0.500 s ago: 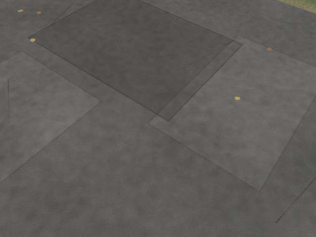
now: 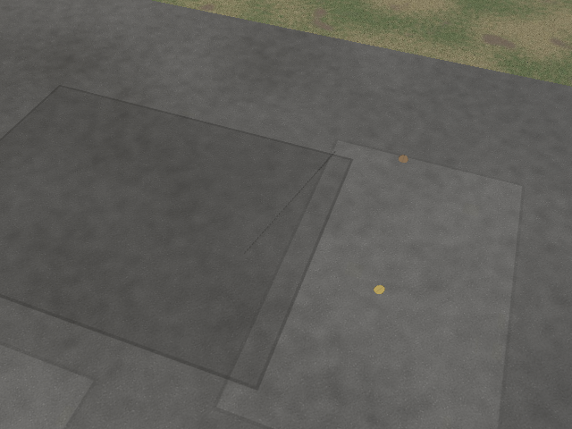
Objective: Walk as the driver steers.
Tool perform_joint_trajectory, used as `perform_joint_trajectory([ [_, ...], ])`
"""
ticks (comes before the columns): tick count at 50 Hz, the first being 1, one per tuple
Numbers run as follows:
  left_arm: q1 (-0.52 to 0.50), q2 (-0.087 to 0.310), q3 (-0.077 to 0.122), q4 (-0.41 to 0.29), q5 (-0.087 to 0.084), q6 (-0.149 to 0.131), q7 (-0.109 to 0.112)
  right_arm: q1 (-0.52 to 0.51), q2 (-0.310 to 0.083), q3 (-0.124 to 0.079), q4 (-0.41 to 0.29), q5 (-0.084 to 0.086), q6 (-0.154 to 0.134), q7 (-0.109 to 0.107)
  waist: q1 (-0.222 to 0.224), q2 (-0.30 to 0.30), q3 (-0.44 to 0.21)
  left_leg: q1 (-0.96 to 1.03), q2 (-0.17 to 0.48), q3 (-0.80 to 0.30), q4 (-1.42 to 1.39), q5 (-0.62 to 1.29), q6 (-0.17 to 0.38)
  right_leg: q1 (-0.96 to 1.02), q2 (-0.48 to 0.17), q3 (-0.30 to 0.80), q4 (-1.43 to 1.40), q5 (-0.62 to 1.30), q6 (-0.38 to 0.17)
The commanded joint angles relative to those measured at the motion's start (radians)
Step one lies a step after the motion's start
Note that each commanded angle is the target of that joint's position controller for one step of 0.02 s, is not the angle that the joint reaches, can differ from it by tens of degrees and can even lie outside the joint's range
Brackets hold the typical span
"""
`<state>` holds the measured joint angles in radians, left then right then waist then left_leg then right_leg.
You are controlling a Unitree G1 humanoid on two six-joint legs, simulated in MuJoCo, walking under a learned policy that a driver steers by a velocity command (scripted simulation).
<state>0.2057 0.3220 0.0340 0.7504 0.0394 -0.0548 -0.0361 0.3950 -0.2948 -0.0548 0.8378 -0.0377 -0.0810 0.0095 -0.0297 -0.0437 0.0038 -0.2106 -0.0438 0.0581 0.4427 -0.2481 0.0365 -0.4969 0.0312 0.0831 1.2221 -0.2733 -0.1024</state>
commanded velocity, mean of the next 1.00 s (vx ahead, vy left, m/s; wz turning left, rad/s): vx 0.56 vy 0.00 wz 0.36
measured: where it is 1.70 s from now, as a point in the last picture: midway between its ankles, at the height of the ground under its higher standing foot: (290, 336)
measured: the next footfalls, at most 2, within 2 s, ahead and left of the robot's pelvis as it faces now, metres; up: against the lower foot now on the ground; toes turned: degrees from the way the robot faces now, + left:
right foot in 0.28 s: +0.46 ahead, -0.09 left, +0.00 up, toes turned -3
left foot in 0.66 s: +0.79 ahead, +0.09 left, +0.00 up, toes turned +17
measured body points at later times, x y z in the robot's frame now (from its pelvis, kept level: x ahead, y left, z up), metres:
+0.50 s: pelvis +0.46 -0.01 +0.00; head +0.49 -0.01 +0.45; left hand +0.46 +0.27 -0.12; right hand +0.60 -0.27 -0.12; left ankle +0.50 +0.12 -0.66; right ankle +0.42 -0.09 -0.74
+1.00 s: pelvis +0.69 +0.02 +0.00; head +0.72 +0.05 +0.44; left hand +0.73 +0.31 -0.13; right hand +0.87 -0.20 -0.12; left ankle +0.75 +0.08 -0.74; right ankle +0.79 -0.12 -0.67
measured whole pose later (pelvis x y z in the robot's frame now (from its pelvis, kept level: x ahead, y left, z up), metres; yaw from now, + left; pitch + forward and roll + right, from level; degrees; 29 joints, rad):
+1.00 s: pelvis +0.69 +0.02 +0.00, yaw +24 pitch +0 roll -1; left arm 0.14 0.25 0.03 0.73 0.02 0.06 0.03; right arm 0.24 -0.25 -0.05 0.77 -0.02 0.02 0.00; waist -0.04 -0.02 0.08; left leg -0.32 -0.16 -0.05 0.39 -0.06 0.13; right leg -0.55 -0.06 0.06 1.01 -0.34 0.03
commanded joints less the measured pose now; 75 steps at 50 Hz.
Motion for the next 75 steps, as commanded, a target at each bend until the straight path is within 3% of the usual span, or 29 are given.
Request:
perform_joint_trajectory([
  [1,-0.070,0.017,-0.015,-0.103,0.011,0.000,-0.016,0.034,-0.080,-0.009,-0.017,0.020,-0.038,0.003,0.033,0.103,0.082,0.079,0.248,-0.323,-0.331,-0.063,0.136,-0.261,-0.069,0.043,-0.095,0.056,0.022],
  [5,-0.275,0.003,-0.044,-0.174,0.002,-0.015,-0.036,0.071,-0.085,-0.005,0.010,0.036,-0.050,0.012,0.005,0.083,0.131,0.012,0.174,-0.118,-0.436,0.275,0.116,-0.141,-0.083,-0.126,-0.472,0.304,0.034],
  [8,-0.317,-0.007,-0.054,-0.180,-0.010,-0.019,-0.036,0.119,-0.130,-0.010,0.042,0.041,-0.056,0.011,0.001,0.090,0.137,0.100,0.212,-0.063,-0.458,0.579,0.108,-0.027,-0.066,-0.171,-0.605,0.391,-0.001],
  [11,-0.245,0.050,-0.032,-0.152,0.008,-0.019,-0.007,0.148,-0.181,-0.015,0.074,0.028,-0.037,-0.008,0.054,0.153,0.020,0.302,0.238,-0.015,-0.224,1.149,0.085,0.105,0.035,-0.223,-0.643,0.238,-0.045],
  [12,-0.095,0.084,-0.015,-0.112,0.011,-0.019,0.006,0.147,-0.195,-0.016,0.083,0.019,-0.022,-0.018,0.128,0.175,-0.068,0.286,0.250,-0.024,-0.015,1.235,0.076,0.281,0.057,-0.192,-0.642,0.169,-0.061],
  [13,0.127,0.114,0.007,-0.042,0.009,-0.018,0.022,0.107,-0.206,-0.016,0.077,0.018,-0.009,-0.026,0.240,0.169,-0.170,0.185,0.232,-0.023,0.256,1.137,0.067,0.523,0.030,-0.148,-0.673,0.147,-0.076],
  [14,0.294,0.195,0.036,-0.006,0.027,-0.016,0.042,0.106,-0.132,-0.001,0.045,0.012,-0.009,-0.022,0.273,0.068,-0.289,-0.030,0.170,-0.022,0.608,0.727,0.076,0.769,-0.179,0.073,-0.655,-0.131,-0.089],
  [15,0.254,0.240,0.054,-0.021,0.040,-0.019,0.040,0.222,0.014,0.029,0.003,0.065,-0.016,-0.008,0.134,-0.231,-0.464,-0.384,0.005,-0.080,1.022,-0.179,0.045,1.019,-0.481,0.646,-0.807,-0.383,-0.193],
  [16,0.198,0.183,0.056,-0.029,0.018,-0.011,0.034,0.112,-0.107,0.006,-0.006,0.058,-0.015,-0.018,0.169,-0.063,-0.398,-0.508,0.043,-0.139,1.069,-0.118,0.073,0.929,-0.449,0.684,-0.922,-0.424,-0.184],
  [18,0.105,0.064,0.030,0.012,0.014,-0.035,0.035,-0.019,-0.075,0.011,-0.023,0.050,-0.010,-0.010,0.103,0.058,-0.056,-0.498,0.127,-0.132,0.924,-0.006,0.066,0.573,-0.376,0.345,-0.973,-0.011,-0.134],
  [20,0.094,0.015,0.015,0.042,0.002,-0.059,0.038,0.011,-0.040,0.009,-0.003,0.022,0.032,-0.001,0.026,0.048,0.034,-0.376,0.146,-0.125,0.866,-0.050,0.034,0.373,-0.322,0.101,-0.967,0.509,-0.087],
  [23,0.063,0.006,0.012,0.057,-0.032,-0.081,0.033,-0.036,-0.004,0.004,-0.037,0.012,0.072,0.013,-0.026,-0.024,0.055,-0.389,0.143,-0.075,0.739,-0.018,0.009,0.324,-0.290,-0.105,-0.988,0.818,-0.051],
  [26,-0.030,0.008,0.012,0.044,-0.042,-0.076,0.045,-0.153,0.029,0.021,-0.096,0.019,0.063,0.039,-0.044,-0.060,0.076,-0.274,0.095,0.030,0.373,0.260,0.011,0.231,-0.166,-0.321,-0.992,0.754,-0.003],
  [31,0.005,0.108,0.047,0.026,-0.071,-0.065,0.064,-0.006,-0.045,-0.008,-0.066,-0.008,0.064,0.050,-0.095,-0.037,-0.073,0.020,-0.043,0.123,0.207,0.363,0.086,0.339,-0.230,-0.341,-0.631,0.970,0.052],
  [33,-0.036,0.103,0.051,0.012,-0.074,-0.033,0.059,0.195,-0.128,-0.052,-0.019,-0.015,0.060,0.021,-0.202,0.019,-0.142,0.210,-0.039,0.040,0.095,0.383,0.158,0.277,-0.195,-0.319,-0.147,0.651,0.096],
  [34,0.023,0.027,0.040,0.008,-0.050,-0.018,0.047,0.099,-0.202,-0.072,-0.026,0.017,0.065,-0.003,-0.113,0.240,-0.040,0.257,0.088,-0.152,0.081,1.002,0.194,0.057,-0.004,-0.334,0.182,-0.292,0.134],
  [35,0.244,-0.003,0.024,-0.033,-0.035,0.004,0.061,0.055,-0.299,-0.085,-0.085,0.011,0.065,0.007,0.015,0.261,-0.254,0.461,0.357,-0.556,0.128,1.515,0.401,-0.112,0.045,-0.140,0.446,-0.406,0.172],
  [36,0.254,0.027,0.013,-0.030,-0.015,0.015,0.074,-0.041,-0.273,-0.092,-0.158,0.031,0.076,0.002,-0.008,0.138,-0.401,0.465,0.426,-0.707,-0.006,1.102,0.463,-0.149,0.002,-0.015,0.452,-0.296,0.161],
  [38,0.104,0.071,0.023,-0.041,0.005,0.035,0.080,-0.142,-0.116,-0.044,-0.163,0.038,0.093,-0.021,0.030,-0.054,-0.162,0.139,0.328,-0.591,-0.116,0.528,0.369,-0.126,-0.077,-0.015,0.263,-0.208,0.150],
  [40,0.074,0.063,0.023,-0.050,0.007,0.073,0.082,-0.099,-0.083,-0.030,-0.128,0.036,0.079,-0.023,0.036,-0.015,-0.090,-0.021,0.263,-0.469,-0.123,0.647,0.292,-0.018,-0.096,-0.022,0.118,-0.174,0.140],
  [43,0.081,0.013,0.011,-0.046,-0.012,0.093,0.077,-0.095,-0.114,-0.036,-0.115,0.015,0.066,-0.015,0.041,0.005,-0.135,-0.041,0.213,-0.369,-0.110,0.763,0.236,0.042,-0.084,-0.037,0.003,-0.126,0.129],
  [47,0.037,0.008,0.015,-0.048,-0.018,0.107,0.072,-0.114,-0.101,-0.032,-0.117,0.017,0.082,-0.015,0.023,0.080,-0.138,0.007,0.166,-0.325,-0.137,0.529,0.154,0.010,-0.083,-0.040,-0.153,-0.053,0.135],
  [53,-0.012,0.006,0.019,-0.042,-0.024,0.115,0.071,-0.127,-0.085,-0.028,-0.111,0.004,0.111,-0.011,-0.016,0.159,-0.050,-0.021,0.164,-0.389,-0.214,0.006,0.162,0.059,-0.059,-0.052,-0.373,-0.096,0.133],
  [59,0.104,-0.015,0.013,0.009,-0.035,0.084,0.086,-0.153,-0.074,-0.018,-0.083,0.015,0.118,-0.019,0.030,0.146,-0.031,-0.046,0.167,-0.420,-0.124,0.098,0.144,0.284,-0.007,-0.092,-0.785,-0.049,0.074],
  [60,0.119,-0.004,0.013,0.015,-0.028,0.072,0.089,-0.142,-0.060,-0.012,-0.078,0.022,0.115,-0.023,0.032,0.116,-0.029,-0.089,0.145,-0.411,-0.096,0.087,0.102,0.357,-0.041,-0.046,-0.900,0.028,0.056],
  [62,0.013,0.095,0.022,-0.017,-0.007,0.056,0.085,-0.134,0.000,0.006,-0.090,0.039,0.100,-0.024,-0.027,-0.119,0.017,-0.163,-0.051,-0.196,0.021,-0.074,0.014,0.289,-0.336,0.280,-1.014,0.180,-0.055],
  [63,-0.023,0.038,0.009,-0.015,-0.010,0.048,0.077,-0.149,-0.028,0.001,-0.067,0.020,0.101,-0.022,-0.017,-0.090,0.012,-0.036,-0.017,-0.172,0.085,-0.110,0.006,0.208,-0.338,0.229,-0.980,0.276,-0.087],
  [67,0.003,0.041,0.004,0.018,-0.026,0.036,0.077,-0.188,-0.034,0.007,-0.042,0.015,0.096,-0.014,-0.002,-0.097,-0.010,0.052,0.026,-0.199,-0.052,0.172,-0.006,0.287,-0.180,0.079,-0.903,0.296,0.015],
  [75,0.050,0.021,0.003,0.081,-0.028,0.045,0.073,-0.174,-0.029,0.014,0.076,0.029,0.092,-0.033,0.023,0.030,0.010,0.046,0.069,-0.232,-0.082,0.230,-0.009,0.337,-0.139,0.051,-0.913,0.196,0.025],
])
